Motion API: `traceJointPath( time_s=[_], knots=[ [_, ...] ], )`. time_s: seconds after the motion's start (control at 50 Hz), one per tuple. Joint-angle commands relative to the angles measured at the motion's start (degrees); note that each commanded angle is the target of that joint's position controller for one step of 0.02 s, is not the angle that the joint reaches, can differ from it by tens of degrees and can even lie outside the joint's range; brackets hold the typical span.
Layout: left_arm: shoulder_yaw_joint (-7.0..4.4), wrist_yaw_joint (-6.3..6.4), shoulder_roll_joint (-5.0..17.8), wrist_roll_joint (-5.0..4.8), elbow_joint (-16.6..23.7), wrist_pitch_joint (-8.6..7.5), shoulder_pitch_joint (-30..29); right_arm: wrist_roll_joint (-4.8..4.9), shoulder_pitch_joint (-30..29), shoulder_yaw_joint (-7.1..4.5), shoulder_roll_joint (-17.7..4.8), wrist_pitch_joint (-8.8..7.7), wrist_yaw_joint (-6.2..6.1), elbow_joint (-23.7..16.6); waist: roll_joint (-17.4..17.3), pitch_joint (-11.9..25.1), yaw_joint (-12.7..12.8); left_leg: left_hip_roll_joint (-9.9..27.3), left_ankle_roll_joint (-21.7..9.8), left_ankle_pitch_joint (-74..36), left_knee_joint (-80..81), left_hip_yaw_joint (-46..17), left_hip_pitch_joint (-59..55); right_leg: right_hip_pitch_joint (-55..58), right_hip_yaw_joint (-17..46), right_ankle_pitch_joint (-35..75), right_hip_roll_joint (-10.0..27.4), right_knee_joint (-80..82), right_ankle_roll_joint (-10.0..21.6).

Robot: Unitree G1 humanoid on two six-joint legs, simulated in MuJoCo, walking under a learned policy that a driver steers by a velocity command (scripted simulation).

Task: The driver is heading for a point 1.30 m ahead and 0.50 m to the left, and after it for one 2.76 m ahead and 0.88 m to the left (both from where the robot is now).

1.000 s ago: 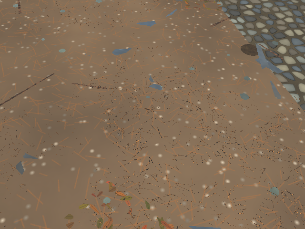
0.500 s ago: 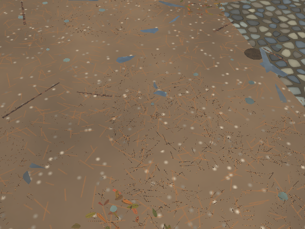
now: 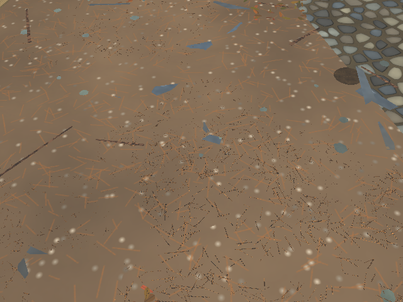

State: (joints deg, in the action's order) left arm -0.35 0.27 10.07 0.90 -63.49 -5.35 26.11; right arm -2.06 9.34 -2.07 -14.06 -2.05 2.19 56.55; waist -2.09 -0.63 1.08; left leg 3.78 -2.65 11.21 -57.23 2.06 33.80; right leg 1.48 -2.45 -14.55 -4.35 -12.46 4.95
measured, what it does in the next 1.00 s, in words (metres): walks ahead, turning left: left foot, then right foot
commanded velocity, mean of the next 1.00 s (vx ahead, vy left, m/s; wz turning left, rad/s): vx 0.49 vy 0.00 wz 0.25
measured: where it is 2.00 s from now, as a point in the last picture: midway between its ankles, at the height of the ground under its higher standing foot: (150, 181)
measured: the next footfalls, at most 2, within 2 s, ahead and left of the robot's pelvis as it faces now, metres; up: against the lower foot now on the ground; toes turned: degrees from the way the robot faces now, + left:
left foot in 0.22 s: +0.30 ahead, +0.08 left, +0.00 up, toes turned +4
right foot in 0.76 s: +0.61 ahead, -0.08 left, +0.00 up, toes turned +9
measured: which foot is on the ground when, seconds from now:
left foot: up 0.00-0.20, down 0.22-0.76, up 0.78-1.00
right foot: down 0.00-0.24, up 0.26-0.74, down 0.76-1.00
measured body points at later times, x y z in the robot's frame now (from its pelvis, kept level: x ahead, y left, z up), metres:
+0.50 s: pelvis +0.28 +0.03 +0.00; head +0.30 +0.04 +0.45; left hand +0.39 +0.28 -0.14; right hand +0.24 -0.21 -0.14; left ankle +0.26 +0.08 -0.75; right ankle +0.38 -0.13 -0.68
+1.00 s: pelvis +0.56 +0.00 +0.00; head +0.59 +0.00 +0.45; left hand +0.53 +0.27 -0.13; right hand +0.73 -0.23 -0.13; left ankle +0.54 +0.14 -0.66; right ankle +0.57 -0.08 -0.75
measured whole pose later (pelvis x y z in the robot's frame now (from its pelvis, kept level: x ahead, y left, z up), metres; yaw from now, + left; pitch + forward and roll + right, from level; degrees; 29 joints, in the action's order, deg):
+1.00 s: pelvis +0.56 +0.00 +0.00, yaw +18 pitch +1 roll -1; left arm -3.2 0.5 12.8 1.2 -52.8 -6.0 16.9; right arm -1.9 11.9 -5.1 -16.1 -0.4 2.0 50.3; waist -2.9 -2.0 0.2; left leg 3.3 -3.8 13.4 -64.2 -0.7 34.1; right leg -8.4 -9.9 -11.3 -0.5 -18.9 2.9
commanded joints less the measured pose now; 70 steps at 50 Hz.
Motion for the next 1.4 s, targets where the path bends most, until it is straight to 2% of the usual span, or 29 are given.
traceJointPath(
  time_s=[0.02,0.12,0.16,0.2,0.22,0.24,0.26,0.28,0.3,0.36,0.44,0.64,0.7,0.74,0.76,0.78,0.8,0.84,0.88,0.98,1.16,1.22,1.26,1.28,1.3,1.32,1.34,1.38,1.4],
  knots=[
    [-0.73,0.4,6.7,0.03,0.8,-0.51,3.8,0.3,-8.2,0.24,-1.4,-0.13,0.04,-5.5,6.2,-6.9,0.4,-0.8,1.1,-3.4,6.7,3.0,7.7,-0.8,7.7,28.4,13.6,4.6,5.2],
    [-0.75,0.91,7.8,0.22,0.0,-0.57,4.6,1.0,-13.7,0.88,-1.1,-0.31,-0.46,-8.6,7.5,-7.4,0.7,-3.7,-1.7,-6.8,21.6,5.6,-1.3,0.7,5.4,40.0,14.9,3.7,4.8],
    [-1.04,1.1,8.8,0.2,0.3,-0.7,2.7,0.93,-8.5,0.09,-2.9,-0.72,-1.17,-7.6,7.8,-4.1,-2.3,-6.1,-4.2,-4.5,23.4,5.8,-8.7,3.2,4.1,54.9,15.6,-3.2,3.8],
    [-1.5,1.14,10.0,0.23,0.8,-0.21,0.6,0.99,6.9,-1.43,-5.2,-1.56,-2.07,-2.7,7.0,3.9,-8.8,-8.0,-6.4,-4.9,28.2,5.2,-24.4,2.7,2.7,58.5,14.5,-21.1,2.5],
    [-1.28,0.84,9.3,-0.01,1.6,-0.17,0.5,-0.01,15.6,-2.55,-7.9,-1.91,-2.74,-0.4,4.7,8.7,-11.9,-1.5,-8.3,-0.9,29.6,-1.5,-37.6,-6.6,1.8,43.8,12.4,-34.9,2.0],
    [-0.25,0.13,3.2,-1.14,3.0,-0.02,5.3,-1.35,20.4,-3.93,-13.5,-1.9,-2.95,-0.1,-6.5,15.1,-9.0,15.5,-14.2,7.4,32.6,-27.1,-51.2,-24.2,-1.2,5.3,3.8,-57.0,0.1],
    [-1.46,-0.15,6.1,-0.64,2.4,0.19,6.3,0.48,17.0,-4.0,-12.7,-1.27,-2.05,0.0,-6.5,16.3,-7.4,19.2,-18.6,11.9,41.8,-44.7,-50.8,-33.7,5.4,-13.9,-0.7,-67.4,0.6],
    [-2.07,-0.07,7.9,0.09,4.2,0.32,0.7,1.65,9.6,-3.33,-9.6,-1.28,-1.89,-1.2,-2.6,6.1,-4.4,17.3,-16.5,17.3,43.8,-36.1,-42.1,-37.9,6.6,-8.4,3.9,-67.3,1.4],
    [-2.08,-0.36,7.6,0.43,5.3,0.0,-3.5,1.81,5.6,-2.3,-5.3,-1.77,-1.59,-2.0,1.0,0.4,-3.6,15.0,-15.0,14.2,46.3,-29.0,-33.4,-37.0,6.0,-3.9,6.1,-64.0,1.4],
    [-1.91,-1.09,4.2,1.45,5.2,1.58,-3.4,1.17,5.7,-0.73,-0.8,-3.38,-1.96,0.0,1.3,-2.7,0.9,9.1,-10.9,-1.6,48.9,-16.0,-21.9,-29.0,5.6,-1.1,9.3,-56.0,0.0],
    [-2.07,-1.52,4.3,1.79,8.8,2.78,-10.8,1.54,11.6,-1.04,-3.6,-4.11,-2.18,2.0,0.4,-4.3,0.8,6.4,-11.5,-9.9,50.3,-12.0,-21.9,-33.9,2.4,3.7,10.4,-47.2,-3.0],
    [-1.53,-1.36,5.4,0.19,18.4,2.22,-32.1,0.92,21.1,-1.42,-4.7,-2.71,-2.85,2.3,-2.2,-4.1,-5.8,5.3,-9.9,-25.2,43.4,-13.8,-34.5,-37.6,0.6,12.7,6.5,-23.6,-5.9],
    [-2.04,-1.13,7.2,-0.15,19.2,1.16,-28.8,0.57,18.4,-2.21,-6.2,-2.35,-3.41,1.0,-3.2,-2.8,-3.0,5.9,-8.2,-30.7,38.2,-15.4,-34.9,-29.5,1.5,7.4,5.1,-18.2,-4.1],
    [-3.46,-0.18,10.1,0.29,15.5,-0.08,-14.9,1.14,15.9,-2.6,-6.9,-2.65,-2.86,0.0,-0.5,4.3,3.1,2.1,-5.9,-35.0,23.1,-12.8,-30.2,-9.9,1.3,8.0,3.9,-12.3,-1.7],
    [-4.68,0.72,14.3,1.86,14.7,-0.71,-5.5,1.93,15.2,-2.04,-4.3,-2.99,-2.52,-2.2,4.2,12.3,6.4,-1.4,-4.8,-20.8,8.3,-10.5,-21.1,4.5,12.2,0.5,15.3,-11.3,1.0],
    [-5.97,0.74,19.7,2.92,15.2,-0.07,-3.7,4.23,21.6,-0.93,2.2,-2.65,-2.67,-4.2,17.6,20.3,3.4,-10.2,-2.7,17.8,-9.1,-4.4,-2.4,19.3,36.9,-1.8,31.3,-7.4,7.7],
    [-5.42,0.53,15.0,1.93,15.8,1.01,-7.2,2.57,20.4,-2.24,-4.3,-1.84,-3.18,-3.3,10.9,17.3,2.2,-6.4,-3.5,18.3,-15.4,-6.4,2.6,13.9,41.5,-8.1,30.1,-4.2,8.2],
    [-3.58,0.24,7.8,1.36,16.6,0.68,-14.1,1.52,13.8,-2.6,-3.5,-1.46,-2.35,-4.2,3.8,3.6,0.1,-1.8,-3.1,8.8,-13.5,-6.4,2.1,-1.3,24.3,-2.5,24.6,-1.3,5.4],
    [-3.14,0.55,6.3,0.96,15.3,-0.02,-13.6,0.24,12.6,-2.83,-2.4,-0.17,-1.28,-4.8,7.1,0.4,-1.7,0.2,-2.1,6.5,-10.8,-5.7,-0.5,-7.8,14.3,5.5,20.6,0.8,3.1],
    [-3.6,0.21,7.2,0.1,13.3,-1.89,-9.0,-0.11,5.8,-2.57,-1.1,1.94,0.4,-8.5,6.8,-0.8,-2.4,1.5,-0.8,0.0,-8.3,-4.0,4.7,-7.7,4.0,16.9,20.1,3.3,3.6],
    [-4.4,0.67,10.4,0.37,11.4,-1.06,-3.1,-0.16,-11.2,-1.08,-1.2,1.58,2.28,-15.8,6.5,-4.6,1.0,0.1,-2.3,-7.7,17.3,3.6,1.3,-1.9,-8.1,24.4,20.2,2.8,2.3],
    [-4.81,1.16,12.1,0.54,10.7,0.28,-1.8,-0.6,-10.7,-1.55,-2.4,1.6,1.94,-16.4,7.5,-3.3,0.2,-3.5,-5.1,0.0,20.9,6.5,-3.2,3.2,-11.2,42.3,20.9,-4.9,1.3],
    [-5.22,1.24,13.9,0.52,10.6,1.54,-1.6,-0.67,-2.3,-2.6,-4.1,1.16,1.24,-14.3,7.9,2.1,-3.3,-8.0,-7.7,4.4,23.6,7.6,-13.0,4.2,-12.6,53.5,20.7,-19.8,0.9],
    [-5.15,1.09,14.0,0.36,11.2,2.05,-2.1,-1.1,7.0,-3.65,-5.8,0.57,0.47,-11.3,5.3,7.4,-7.4,-9.3,-9.5,2.2,28.1,6.1,-25.6,-1.5,-13.8,47.1,19.6,-33.2,-0.6],
    [-4.29,0.68,10.7,-0.24,13.9,2.03,-1.3,-1.79,13.7,-5.46,-11.7,0.38,-0.49,-10.3,-2.3,14.1,-9.1,3.3,-13.8,11.4,30.5,-11.8,-42.7,-18.9,-13.9,23.6,16.7,-51.7,-3.1],
    [-4.15,-0.34,8.6,-0.12,18.4,1.39,-3.8,0.08,11.7,-6.48,-16.7,0.95,-0.9,-11.7,-11.6,17.4,-6.1,16.0,-20.6,9.4,39.1,-42.6,-52.5,-39.4,-6.4,-16.9,4.5,-69.0,-6.3],
    [-4.59,-0.58,11.7,0.35,20.1,0.85,-11.2,0.62,12.7,-6.18,-15.5,1.72,-1.42,-11.8,-2.1,13.1,-8.4,15.1,-19.5,2.9,41.4,-38.6,-50.2,-46.0,2.2,-12.6,6.9,-70.1,-5.8],
    [-3.85,-0.62,9.6,-0.27,19.2,-0.08,-10.6,1.27,7.3,-4.67,-9.8,1.11,-2.06,-11.2,2.7,2.4,-3.3,10.8,-15.7,-11.0,41.9,-24.9,-35.6,-42.3,3.1,-4.4,11.4,-60.4,-5.0],
    [-3.95,-0.54,9.6,0.87,19.2,0.67,-10.1,1.7,5.4,-4.14,-8.3,0.55,-2.27,-11.2,2.6,1.0,-1.2,7.9,-14.3,-15.7,42.4,-21.2,-30.8,-38.7,3.6,-4.2,12.2,-57.0,-5.5]
  ],
)
Velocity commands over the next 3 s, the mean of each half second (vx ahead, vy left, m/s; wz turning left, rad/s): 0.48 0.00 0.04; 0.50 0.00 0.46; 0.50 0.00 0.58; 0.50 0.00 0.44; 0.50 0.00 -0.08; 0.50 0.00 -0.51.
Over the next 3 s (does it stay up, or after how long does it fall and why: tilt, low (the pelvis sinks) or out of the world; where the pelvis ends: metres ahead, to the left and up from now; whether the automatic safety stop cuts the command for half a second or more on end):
stays up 1.39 0.64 -0.02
